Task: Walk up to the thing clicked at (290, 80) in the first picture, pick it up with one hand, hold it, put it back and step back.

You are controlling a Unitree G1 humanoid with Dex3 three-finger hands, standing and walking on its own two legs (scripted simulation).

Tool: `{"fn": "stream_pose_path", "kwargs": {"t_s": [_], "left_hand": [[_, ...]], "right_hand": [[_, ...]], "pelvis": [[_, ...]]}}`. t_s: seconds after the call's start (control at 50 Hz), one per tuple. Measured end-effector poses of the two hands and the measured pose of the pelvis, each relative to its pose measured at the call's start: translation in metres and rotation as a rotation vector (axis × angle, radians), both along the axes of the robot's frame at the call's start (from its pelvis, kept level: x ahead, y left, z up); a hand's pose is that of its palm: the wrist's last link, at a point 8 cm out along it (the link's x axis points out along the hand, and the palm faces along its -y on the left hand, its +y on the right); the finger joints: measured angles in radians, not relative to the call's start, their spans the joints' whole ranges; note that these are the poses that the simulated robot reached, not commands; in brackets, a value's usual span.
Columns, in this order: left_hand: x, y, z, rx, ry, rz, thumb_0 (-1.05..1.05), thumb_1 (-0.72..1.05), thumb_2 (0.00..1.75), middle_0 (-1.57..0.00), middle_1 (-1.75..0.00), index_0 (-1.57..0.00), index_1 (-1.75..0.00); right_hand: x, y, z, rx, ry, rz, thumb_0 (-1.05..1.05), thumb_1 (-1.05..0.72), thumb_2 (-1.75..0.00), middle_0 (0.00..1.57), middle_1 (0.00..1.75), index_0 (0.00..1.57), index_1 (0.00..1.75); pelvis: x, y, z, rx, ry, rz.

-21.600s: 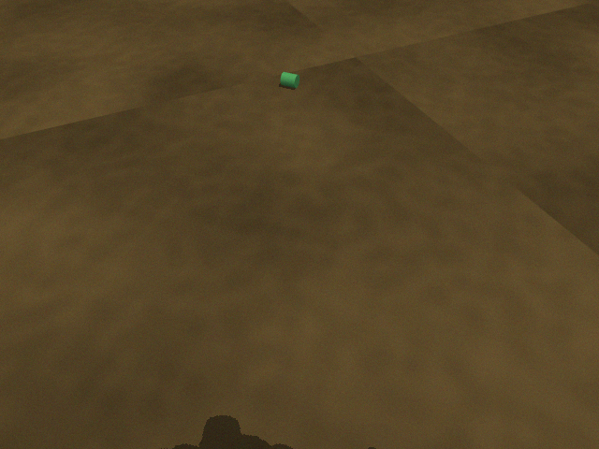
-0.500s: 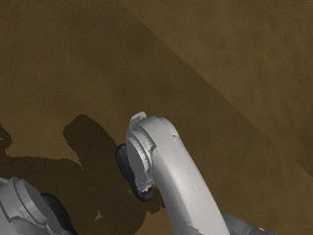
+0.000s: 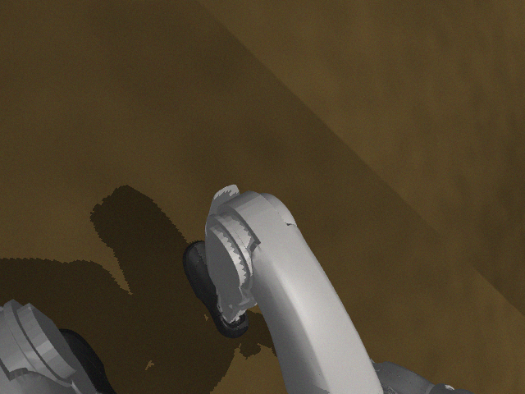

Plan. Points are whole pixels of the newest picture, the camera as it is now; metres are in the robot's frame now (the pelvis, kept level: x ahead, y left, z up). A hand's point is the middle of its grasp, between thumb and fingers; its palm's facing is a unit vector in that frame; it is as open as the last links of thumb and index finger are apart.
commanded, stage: rest palm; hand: left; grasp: from above
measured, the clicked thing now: out of the picture +0.47 +0.34 -0.28
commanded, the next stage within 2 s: close in 0.58 s
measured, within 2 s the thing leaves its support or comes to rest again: neither
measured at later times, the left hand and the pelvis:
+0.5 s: hand out of the picture +0.45 +0.33 -0.25, palm faces +0.04 -0.46 -0.89, open 13.5 cm; pelvis -0.01 +0.00 +0.00, yaw -1 degrees
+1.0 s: hand out of the picture +0.46 +0.33 -0.25, palm faces +0.05 -0.47 -0.88, open 13.0 cm; pelvis +0.00 +0.00 +0.00, yaw -2 degrees
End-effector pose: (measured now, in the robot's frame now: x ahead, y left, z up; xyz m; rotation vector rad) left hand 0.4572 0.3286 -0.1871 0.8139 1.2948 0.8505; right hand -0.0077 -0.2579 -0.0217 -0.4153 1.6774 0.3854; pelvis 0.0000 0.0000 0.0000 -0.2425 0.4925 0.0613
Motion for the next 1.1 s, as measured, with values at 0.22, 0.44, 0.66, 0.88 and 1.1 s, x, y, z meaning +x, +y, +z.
{"fn": "stream_pose_path", "kwargs": {"t_s": [0.22,0.44,0.66,0.88,1.1], "left_hand": [[-0.005,0.008,0.0,0.027,0.019,-0.033,0.0,-0.43,0.99,-0.13,-0.92,-0.11,-0.96],[-0.015,0.009,0.0,0.011,0.032,-0.035,0.0,-0.39,0.96,-0.16,-0.89,-0.14,-0.93],[-0.009,0.003,-0.007,0.012,0.012,-0.034,0.0,-0.37,0.94,-0.17,-0.88,-0.14,-0.91],[-0.003,0.006,-0.007,0.004,0.003,-0.013,0.0,-0.34,0.94,-0.23,-0.83,-0.21,-0.88],[-0.006,0.01,-0.005,-0.006,0.011,-0.055,0.0,-0.32,0.87,-0.29,-0.78,-0.25,-0.84]], "right_hand": [[0.007,0.007,-0.015,0.027,-0.041,-0.006,-0.01,-0.91,-0.9,0.2,0.29,0.2,0.3],[0.003,0.011,-0.008,0.021,-0.047,-0.003,-0.01,-0.9,-0.9,0.2,0.29,0.2,0.3],[-0.004,0.009,0.003,-0.001,-0.017,-0.004,-0.01,-0.9,-0.9,0.2,0.29,0.2,0.3],[0.001,0.009,-0.004,0.013,-0.022,-0.004,-0.01,-0.9,-0.9,0.2,0.29,0.2,0.3],[0.007,0.015,-0.007,0.006,-0.067,-0.013,-0.01,-0.89,-0.9,0.2,0.29,0.2,0.3]], "pelvis": [[-0.005,-0.001,-0.001,0.002,0.007,-0.014],[-0.006,0.0,0.001,-0.004,0.004,-0.016],[-0.002,0.002,0.001,-0.014,-0.002,-0.011],[0.0,0.002,-0.003,-0.013,0.007,-0.015],[-0.004,0.003,-0.001,-0.015,0.011,-0.02]]}}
